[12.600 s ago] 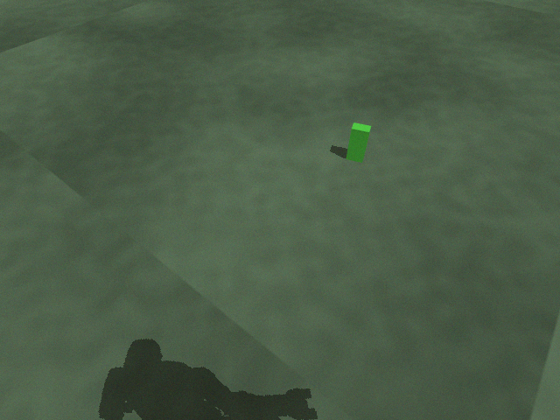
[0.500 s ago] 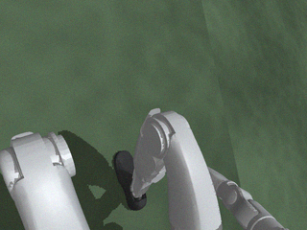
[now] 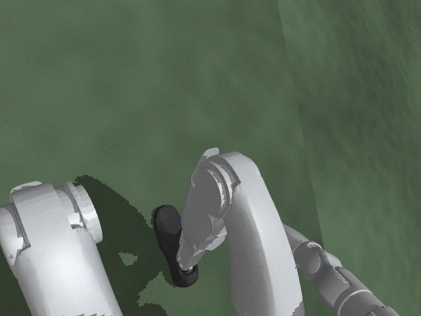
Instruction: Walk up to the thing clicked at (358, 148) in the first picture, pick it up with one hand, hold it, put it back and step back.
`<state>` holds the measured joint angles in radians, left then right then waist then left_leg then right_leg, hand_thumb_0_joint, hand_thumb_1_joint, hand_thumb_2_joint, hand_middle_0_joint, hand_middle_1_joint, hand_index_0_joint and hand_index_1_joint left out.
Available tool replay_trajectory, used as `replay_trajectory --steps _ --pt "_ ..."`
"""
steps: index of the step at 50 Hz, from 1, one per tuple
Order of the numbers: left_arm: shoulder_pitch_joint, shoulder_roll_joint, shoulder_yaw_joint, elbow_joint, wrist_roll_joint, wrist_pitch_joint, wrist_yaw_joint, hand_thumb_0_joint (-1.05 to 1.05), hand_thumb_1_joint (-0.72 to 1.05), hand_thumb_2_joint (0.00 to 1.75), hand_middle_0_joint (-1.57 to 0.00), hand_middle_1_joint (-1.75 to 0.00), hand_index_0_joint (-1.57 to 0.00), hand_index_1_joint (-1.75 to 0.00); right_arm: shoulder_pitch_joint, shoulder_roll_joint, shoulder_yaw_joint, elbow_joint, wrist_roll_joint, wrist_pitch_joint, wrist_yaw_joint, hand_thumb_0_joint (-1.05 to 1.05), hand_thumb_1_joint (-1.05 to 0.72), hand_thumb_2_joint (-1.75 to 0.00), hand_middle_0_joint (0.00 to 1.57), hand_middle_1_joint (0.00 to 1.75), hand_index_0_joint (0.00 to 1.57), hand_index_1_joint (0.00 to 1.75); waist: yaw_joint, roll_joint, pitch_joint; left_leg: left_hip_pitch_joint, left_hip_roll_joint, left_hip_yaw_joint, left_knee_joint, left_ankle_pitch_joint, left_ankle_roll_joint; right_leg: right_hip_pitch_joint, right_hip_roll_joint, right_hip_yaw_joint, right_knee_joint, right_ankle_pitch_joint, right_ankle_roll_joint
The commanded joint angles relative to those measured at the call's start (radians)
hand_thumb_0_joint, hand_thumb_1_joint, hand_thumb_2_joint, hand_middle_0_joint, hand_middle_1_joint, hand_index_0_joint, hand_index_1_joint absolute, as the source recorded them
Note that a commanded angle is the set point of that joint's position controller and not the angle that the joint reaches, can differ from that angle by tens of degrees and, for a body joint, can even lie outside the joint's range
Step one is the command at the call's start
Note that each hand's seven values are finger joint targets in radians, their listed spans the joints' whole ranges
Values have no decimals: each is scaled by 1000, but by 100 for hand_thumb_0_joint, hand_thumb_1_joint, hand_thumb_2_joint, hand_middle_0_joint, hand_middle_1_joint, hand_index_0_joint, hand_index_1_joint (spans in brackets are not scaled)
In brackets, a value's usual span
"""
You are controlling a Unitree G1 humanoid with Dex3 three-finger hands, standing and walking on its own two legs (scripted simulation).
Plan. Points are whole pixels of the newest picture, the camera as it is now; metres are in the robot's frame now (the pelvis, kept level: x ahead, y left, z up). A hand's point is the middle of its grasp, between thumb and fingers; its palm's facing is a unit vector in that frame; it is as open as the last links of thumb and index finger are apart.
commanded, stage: close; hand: left
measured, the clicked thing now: out of the picture +0.46 +0.33 -0.18
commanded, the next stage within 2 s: settle in 0.96 s
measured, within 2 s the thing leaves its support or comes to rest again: leaves its support in 1.26 s
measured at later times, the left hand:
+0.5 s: hand out of the picture +0.43 +0.33 -0.16, palm faces +0.49 -0.87 +0.01, open 11.8 cm
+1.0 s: hand out of the picture +0.42 +0.35 -0.16, palm faces +0.52 -0.86 -0.01, open 9.7 cm
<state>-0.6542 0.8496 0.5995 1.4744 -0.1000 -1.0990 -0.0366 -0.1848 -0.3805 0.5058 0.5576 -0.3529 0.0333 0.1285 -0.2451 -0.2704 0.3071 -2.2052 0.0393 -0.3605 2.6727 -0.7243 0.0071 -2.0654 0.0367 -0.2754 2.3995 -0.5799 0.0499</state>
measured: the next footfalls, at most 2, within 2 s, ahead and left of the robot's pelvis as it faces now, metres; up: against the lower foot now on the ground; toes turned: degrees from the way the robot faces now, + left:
none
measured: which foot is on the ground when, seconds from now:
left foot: down 0.00-1.00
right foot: down 0.00-1.00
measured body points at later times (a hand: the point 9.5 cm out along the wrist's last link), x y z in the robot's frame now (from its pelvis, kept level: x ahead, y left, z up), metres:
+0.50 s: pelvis +0.00 +0.00 +0.00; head +0.23 +0.19 +0.34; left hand +0.39 +0.38 -0.16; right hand +0.17 -0.24 -0.03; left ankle +0.08 +0.12 -0.25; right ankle +0.15 -0.12 -0.25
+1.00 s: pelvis +0.00 +0.00 +0.00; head +0.23 +0.19 +0.33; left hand +0.39 +0.39 -0.16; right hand +0.17 -0.25 -0.04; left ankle +0.08 +0.12 -0.25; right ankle +0.15 -0.12 -0.25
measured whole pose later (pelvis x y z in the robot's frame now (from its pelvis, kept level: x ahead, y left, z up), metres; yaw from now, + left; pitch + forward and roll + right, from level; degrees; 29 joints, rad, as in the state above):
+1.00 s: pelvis +0.00 +0.00 +0.00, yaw +0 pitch +13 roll -17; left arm -0.68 0.90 0.63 1.44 -0.11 -1.05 -0.04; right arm -0.16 -0.38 0.50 0.56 -0.34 0.06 0.12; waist -0.24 -0.27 0.31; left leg -2.22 0.04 -0.36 2.67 -0.73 0.01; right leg -2.08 0.04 -0.27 2.39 -0.58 0.05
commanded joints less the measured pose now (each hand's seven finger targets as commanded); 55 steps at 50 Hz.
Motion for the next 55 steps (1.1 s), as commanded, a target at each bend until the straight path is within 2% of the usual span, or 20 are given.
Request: replay_trajectory --steps 1,4,6,13,16,17,19,22,27,32,33,34,36,37,38,40,44,49,51,55 --pt "-167 258 56 -154 -7 -67 21 0 -48 18 -8 -9 -7 -10 38 -359 -118 -17 -5 18 -18 0 -90 -91 20 30 20 30 -76 557 -569 352 51 83 -359 143 -31 286 49 -67 -152 138 -52" --pt "-158 241 50 -163 -1 -59 21 0 -45 20 -7 -9 -6 -11 41 -357 -124 -14 -9 20 -19 0 -89 -90 20 30 20 30 -81 559 -581 360 53 90 -354 141 -30 286 51 -64 -157 138 -51" --pt "-178 240 35 -168 -1 -55 16 0 -29 27 -22 -21 -21 -21 40 -362 -127 -12 -6 20 -21 0 -89 -90 20 30 20 30 -94 555 -563 340 53 87 -359 113 -26 272 51 -66 -162 120 -51" --pt "-231 175 -31 -146 -15 -42 -4 0 0 38 -36 -31 -36 -32 57 -361 -127 -2 0 15 -21 0 -88 -90 20 30 20 30 -130 521 -565 346 54 73 -349 120 -23 254 50 -71 -159 136 -47" --pt "-235 218 -18 -144 -7 -37 -4 0 7 43 -43 -36 -42 -37 54 -360 -125 -9 5 17 -22 0 -88 -90 20 30 20 30 -105 524 -552 335 56 70 -363 96 -24 242 49 -70 -160 107 -52" --pt "-210 202 -12 -130 -10 -37 -1 0 10 44 -46 -38 -45 -39 46 -361 -125 -14 5 18 -21 0 -88 -90 20 30 20 30 -101 524 -547 347 58 61 -373 95 -30 239 47 -74 -158 107 -50" --pt "-201 228 7 -145 -5 -36 6 0 15 47 -48 -40 -47 -41 49 -363 -127 -15 3 22 -20 0 -87 -89 20 30 20 30 -81 556 -547 359 59 66 -378 95 -32 238 47 -70 -153 105 -54" --pt "-177 266 52 -175 -1 -33 18 0 20 51 -53 -46 -52 -46 56 -361 -126 -17 2 29 -21 0 -87 -89 20 30 20 30 -62 591 -585 400 61 68 -381 160 -41 256 48 -68 -144 141 -56" --pt "-208 265 48 -197 17 -25 28 0 35 62 -65 -57 -63 -57 60 -365 -135 -12 -2 38 -23 0 -86 -89 20 30 20 30 -89 627 -579 432 69 61 -387 184 -48 237 46 -69 -135 159 -57" --pt "-260 261 36 -190 -2 -20 29 0 38 74 -79 -72 -78 -73 69 -362 -130 -9 2 34 -24 0 -87 -89 20 30 20 30 -114 555 -577 348 56 84 -350 148 -25 273 49 -59 -164 152 -51" --pt "-287 246 11 -199 -3 -27 25 0 37 77 -82 -76 -81 -77 63 -361 -128 -14 3 32 -23 0 -87 -89 20 30 20 30 -126 555 -564 342 56 81 -355 127 -23 261 47 -62 -166 136 -50" --pt "-259 261 34 -175 -2 -25 24 0 41 79 -85 -79 -84 -79 71 -364 -131 -8 3 32 -24 0 -87 -89 20 30 20 30 -115 544 -571 348 57 79 -355 127 -23 267 48 -62 -165 136 -50" --pt "-262 255 20 -163 2 -29 18 0 39 83 -89 -84 -88 -84 67 -361 -127 -10 2 32 -23 0 -87 -89 20 30 20 30 -117 545 -570 350 58 77 -356 114 -23 264 48 -64 -166 123 -49" --pt "-255 282 34 -160 3 -30 16 0 39 85 -92 -86 -91 -87 69 -363 -125 -11 3 32 -25 0 -87 -89 20 30 20 30 -110 540 -571 339 58 78 -357 103 -20 269 49 -63 -166 114 -51" --pt "-254 277 28 -155 3 -33 14 0 38 87 -94 -90 -94 -90 61 -361 -122 -14 3 32 -24 0 -87 -89 20 30 20 30 -108 533 -566 330 57 78 -358 91 -20 264 48 -65 -169 102 -51" --pt "-230 256 31 -153 -6 -32 4 0 39 91 -98 -94 -97 -94 59 -360 -120 -20 1 31 -24 0 -88 -89 20 30 20 30 -100 543 -594 361 57 78 -356 125 -26 284 50 -67 -165 126 -49" --pt "-210 268 47 -169 -18 -30 -6 0 40 100 -109 -106 -109 -106 58 -365 -121 -16 4 29 -27 0 -87 -89 20 30 20 30 -86 565 -604 380 59 76 -359 162 -30 285 50 -67 -155 153 -52" --pt "-206 228 19 -198 -20 -15 -21 0 42 111 -123 -120 -123 -120 71 -364 -130 -7 7 32 -27 0 -88 -89 20 30 20 30 -91 593 -604 405 59 69 -371 193 -40 269 48 -73 -147 171 -55" --pt "-201 196 0 -215 -27 -11 -32 0 37 113 -128 -125 -129 -126 57 -360 -135 -13 11 30 -26 0 -88 -89 20 30 20 30 -89 574 -585 386 59 73 -372 158 -35 251 47 -69 -155 146 -54" --pt "-231 225 25 -271 -37 -7 -26 0 26 122 -131 -137 -132 -138 73 -362 -147 2 14 26 -26 0 -89 -90 20 30 20 30 -78 597 -617 408 59 78 -372 175 -38 261 45 -63 -151 159 -55"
